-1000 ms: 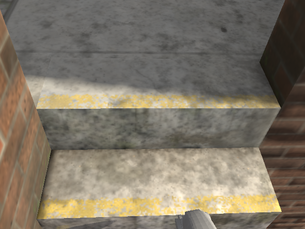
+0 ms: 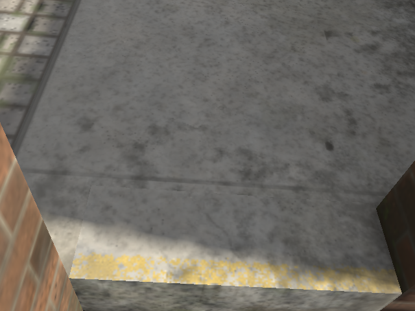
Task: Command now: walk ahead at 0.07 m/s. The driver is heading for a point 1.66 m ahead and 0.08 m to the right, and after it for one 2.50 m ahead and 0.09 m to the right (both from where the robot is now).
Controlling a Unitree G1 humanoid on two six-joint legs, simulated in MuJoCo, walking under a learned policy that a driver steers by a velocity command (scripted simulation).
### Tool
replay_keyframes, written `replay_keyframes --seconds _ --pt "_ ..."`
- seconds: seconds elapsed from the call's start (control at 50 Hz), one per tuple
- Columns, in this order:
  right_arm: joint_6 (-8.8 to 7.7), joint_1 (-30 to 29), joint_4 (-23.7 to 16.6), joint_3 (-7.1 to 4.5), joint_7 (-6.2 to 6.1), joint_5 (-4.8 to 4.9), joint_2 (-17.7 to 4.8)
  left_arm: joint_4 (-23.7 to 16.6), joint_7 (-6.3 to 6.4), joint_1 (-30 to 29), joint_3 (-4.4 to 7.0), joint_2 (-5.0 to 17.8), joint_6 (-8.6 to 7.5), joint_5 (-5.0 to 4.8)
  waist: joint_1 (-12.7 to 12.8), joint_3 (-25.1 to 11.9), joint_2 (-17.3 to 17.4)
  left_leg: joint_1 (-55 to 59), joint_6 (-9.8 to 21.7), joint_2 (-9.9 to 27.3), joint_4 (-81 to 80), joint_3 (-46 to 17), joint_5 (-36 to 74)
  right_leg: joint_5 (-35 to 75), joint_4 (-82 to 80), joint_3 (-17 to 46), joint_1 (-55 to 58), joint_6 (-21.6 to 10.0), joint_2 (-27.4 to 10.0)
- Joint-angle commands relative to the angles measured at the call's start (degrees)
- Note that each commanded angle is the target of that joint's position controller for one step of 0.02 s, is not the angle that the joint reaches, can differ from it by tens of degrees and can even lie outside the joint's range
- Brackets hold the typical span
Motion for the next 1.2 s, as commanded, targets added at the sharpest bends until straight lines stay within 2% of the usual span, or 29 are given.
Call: replay_keyframes --seconds 0.02,0.04,0.08,0.16,0.24,0.26,0.28,0.3,0.34,0.4,0.44,0.46,0.48,0.5,0.56,0.62,0.66,0.68,0.72,0.74,0.76,0.8,0.82,0.86,0.92,1.0,1.08,1.12,1.2 --pt "-1.79 10.3 2.2 -3.81 1.25 -0.20 -15.4 -4.2 -1.34 10.3 -1.65 -7.3 4.47 -1.15 6.7 -12.9 4.5 17.3 10.6 20.9 -8.7 -17.2 74.5 1.8 50.3 10.3 -12.9 3.1 9.6" --pt "-1.53 2.9 -0.5 -3.08 0.99 0.26 -13.6 -6.6 -1.16 8.6 -1.32 -4.3 5.97 1.18 9.3 -9.0 10.1 11.3 10.3 20.7 -12.4 -18.2 49.8 2.5 50.5 8.4 -15.8 2.5 7.7" --pt "-1.92 1.8 -2.2 -1.29 -0.21 2.04 -10.0 -10.1 -1.45 -0.4 -0.42 1.9 8.21 3.65 6.8 -3.6 9.8 10.3 9.0 18.0 -14.7 -15.2 33.8 3.6 43.3 10.2 -20.6 1.4 7.2" --pt "-1.80 8.9 -1.6 -1.33 -1.37 1.95 -9.9 -10.2 -1.35 -2.0 -1.10 0.5 11.25 2.62 4.4 -2.6 11.7 10.6 8.7 15.0 -16.2 -9.7 32.7 1.4 37.6 5.5 -16.6 0.8 8.9" --pt "-0.26 10.5 -2.5 -1.26 -1.45 1.94 -10.3 -12.1 -1.00 -5.1 -1.96 -0.2 11.87 2.62 3.3 -0.5 15.8 11.0 8.2 13.4 -19.1 -6.8 21.9 0.3 23.7 3.3 -15.9 0.7 6.9" --pt "0.49 8.2 -3.8 -1.45 -0.93 1.94 -11.4 -12.4 -1.64 -6.0 -2.57 -0.8 10.88 1.78 3.9 -1.7 19.0 9.6 8.5 10.1 -19.3 -5.0 11.5 -1.3 16.9 0.1 -13.9 0.7 5.3" --pt "0.98 4.3 -6.6 -0.35 -1.53 1.09 -9.3 -13.7 -0.90 -5.9 -2.00 -0.3 10.67 0.30 5.2 -0.5 29.3 9.9 10.0 6.8 -20.8 -2.2 8.0 -0.2 7.2 -1.1 -9.5 0.9 4.0" --pt "1.89 3.3 -6.4 -1.51 -2.04 1.57 -9.3 -13.5 -1.44 -6.7 -1.91 0.1 10.55 0.22 2.9 -1.4 27.0 8.4 9.7 5.2 -19.3 1.3 13.5 -1.7 -2.1 -7.9 -3.0 0.3 4.1" --pt "3.83 9.4 -5.6 -3.03 -3.84 0.38 -12.6 -13.0 -0.43 -8.0 -3.07 -2.6 8.72 -0.51 -1.2 -0.6 32.5 12.4 10.9 7.1 -18.9 -1.4 11.3 -6.7 -14.5 -10.3 -0.9 -1.6 3.4" --pt "4.12 9.0 -5.3 -4.82 -3.93 0.16 -14.9 -12.3 -0.56 -4.3 -2.90 -2.6 6.57 0.46 -0.7 -1.9 21.7 12.0 9.7 10.8 -12.0 -4.8 23.8 4.7 -31.9 -11.1 6.1 -4.4 1.8" --pt "4.83 13.4 -3.6 -4.88 -3.09 0.02 -12.6 -11.4 -0.93 -2.8 -2.60 -2.1 4.40 1.49 -1.0 -2.4 5.9 9.7 7.0 5.6 2.5 -0.9 18.9 11.6 -43.7 -7.9 14.4 -3.8 2.3" --pt "5.10 13.6 -3.9 -4.13 -2.23 0.90 -9.2 -12.3 -1.11 -2.6 -2.79 -1.6 3.19 1.39 -0.4 -4.6 -2.0 0.6 5.3 4.7 11.1 -1.6 1.5 26.8 -43.0 -1.7 22.3 -2.9 -3.1" --pt "5.02 11.9 -6.6 -2.63 -1.54 1.17 -4.4 -14.9 -0.41 -3.8 -2.43 2.0 3.27 1.32 0.2 -9.2 -16.4 -9.5 1.1 1.9 15.3 -0.2 -11.5 61.5 -34.0 4.3 29.9 -8.3 -12.1" --pt "5.02 10.5 -6.1 -3.07 -2.03 1.61 -6.7 -16.3 0.35 -0.6 -1.88 2.9 3.13 1.91 4.9 -15.1 -18.7 -2.0 -0.9 0.6 22.4 -1.8 -14.9 58.0 -38.9 8.9 22.3 -15.7 -17.7" --pt "5.60 3.3 -5.0 -4.03 -1.80 0.12 -8.0 -19.3 1.33 -7.0 -2.64 2.0 3.57 3.22 2.9 -4.2 -15.5 -4.6 -3.7 -1.0 39.8 -4.5 -11.3 53.9 -41.2 2.7 12.1 -18.5 -13.0" --pt "7.39 2.8 -4.9 -4.11 -0.65 -1.19 -7.9 -19.4 2.28 -5.8 -2.77 2.9 3.92 2.97 1.4 -3.2 -5.4 -7.0 -1.9 -4.2 36.9 -6.1 -9.1 48.9 -40.6 -0.5 16.0 -15.2 -10.1" --pt "7.55 1.5 -6.3 -3.91 -0.55 -2.49 -8.3 -16.4 2.36 -0.5 -1.93 3.8 4.15 2.33 2.4 -1.5 -5.8 -12.0 0.4 -7.3 25.2 -5.1 -13.8 27.5 -41.8 2.6 22.7 -14.1 -8.8" --pt "7.65 2.7 -6.0 -3.68 -0.54 -2.33 -7.9 -16.2 2.62 -1.1 -2.05 3.4 4.47 2.43 1.7 -1.6 -7.0 -10.1 1.0 -7.1 17.4 -4.9 -16.1 21.9 -42.3 3.1 23.0 -13.1 -8.6" --pt "6.94 5.7 -3.1 -3.30 -1.17 0.17 -6.9 -16.1 2.08 -4.0 -2.19 2.6 4.51 2.60 1.4 -0.8 -10.4 1.0 2.5 -7.4 -2.9 -2.5 -17.8 20.8 -43.8 1.7 16.9 -11.9 -7.2" --pt "6.50 9.8 -0.5 -3.36 -2.11 -0.78 -6.1 -15.9 1.46 -6.1 -2.36 1.0 4.48 1.34 -0.9 -0.7 -8.5 6.6 3.6 -7.7 -12.0 0.2 -3.6 24.4 -40.6 2.6 14.8 -10.9 -7.1" --pt "6.06 11.3 1.6 -3.16 -2.86 -1.28 -7.0 -16.0 0.14 -6.3 -2.31 -0.6 3.38 0.49 -0.4 0.2 -2.6 10.0 4.0 -6.2 -15.0 -2.5 11.0 23.3 -36.9 2.0 10.5 -8.7 -6.5" --pt "4.91 9.1 0.1 -2.84 -3.36 -1.54 -8.7 -16.3 -2.56 -2.4 -2.06 -2.3 3.04 0.16 1.9 -3.7 12.5 14.2 8.3 6.8 -16.1 -16.8 22.7 0.9 -29.2 -2.4 1.6 -3.1 -1.7" --pt "4.85 3.9 -3.0 -2.39 -3.13 -0.56 -6.8 -15.1 -2.64 -2.2 -2.03 -1.3 4.19 -0.06 1.6 -3.8 18.1 5.5 12.7 9.7 -20.2 -23.6 4.1 -0.1 -25.2 -3.8 5.6 -2.3 -1.2" --pt "4.35 -1.5 -4.3 -1.56 -3.10 -0.04 -5.7 -14.4 -2.23 -3.3 -1.76 0.0 4.41 0.59 2.4 0.5 15.8 -2.0 13.7 8.1 -25.8 -23.0 -16.2 1.8 -19.7 -4.1 7.5 -2.8 -0.8" --pt "3.82 0.4 -2.7 -1.98 -2.79 0.11 -7.1 -12.0 -2.30 -0.5 -2.48 -1.1 3.45 0.86 3.3 2.7 9.1 1.5 9.2 2.9 -18.6 -14.3 -3.1 7.1 -33.6 -4.3 8.7 -4.5 -0.4" --pt "3.73 5.3 -1.2 -3.29 -2.44 0.38 -8.3 -12.2 -2.12 -3.2 -2.09 0.7 2.60 1.67 -0.3 -2.7 6.4 7.5 7.3 0.1 -10.8 -8.7 10.1 11.9 -37.6 -2.0 8.3 -5.0 -2.1" --pt "4.54 6.7 1.4 -3.42 -2.50 0.60 -6.6 -10.2 -1.47 1.1 -2.02 -1.0 2.72 2.56 0.4 -4.2 3.0 5.1 7.3 -1.1 -11.6 -7.9 -8.0 -4.9 -41.0 -0.9 9.5 -5.8 -1.7" --pt "4.81 6.7 2.2 -4.76 -1.92 0.52 -10.4 -8.9 -1.31 5.5 -0.62 2.6 3.55 2.22 2.2 -0.1 1.2 -4.0 8.5 -2.6 -8.9 -8.1 -25.6 -22.7 -42.9 3.1 9.0 -9.1 -2.4" --pt "3.17 1.5 0.2 -3.82 -0.50 1.15 -6.4 -8.7 -0.68 4.0 1.07 6.5 3.01 2.05 3.9 0.0 -7.9 -10.0 7.4 -6.6 10.0 -0.4 -6.4 -23.1 -52.6 17.2 9.9 -16.4 -11.6"
Velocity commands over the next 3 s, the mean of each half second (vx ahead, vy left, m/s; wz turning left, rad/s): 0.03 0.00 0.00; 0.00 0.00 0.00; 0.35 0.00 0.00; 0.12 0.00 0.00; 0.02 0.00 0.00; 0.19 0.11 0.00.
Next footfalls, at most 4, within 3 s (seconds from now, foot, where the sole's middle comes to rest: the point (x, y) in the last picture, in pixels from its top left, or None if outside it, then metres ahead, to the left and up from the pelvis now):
0.46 right None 0.02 -0.21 -0.76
0.78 left None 0.00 0.02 -0.76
1.80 right None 0.05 -0.24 -0.76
2.24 left None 0.23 -0.07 -0.56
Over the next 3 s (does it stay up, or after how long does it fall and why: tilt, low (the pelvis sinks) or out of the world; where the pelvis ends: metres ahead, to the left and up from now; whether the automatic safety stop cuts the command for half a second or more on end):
stays up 0.24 -0.21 0.20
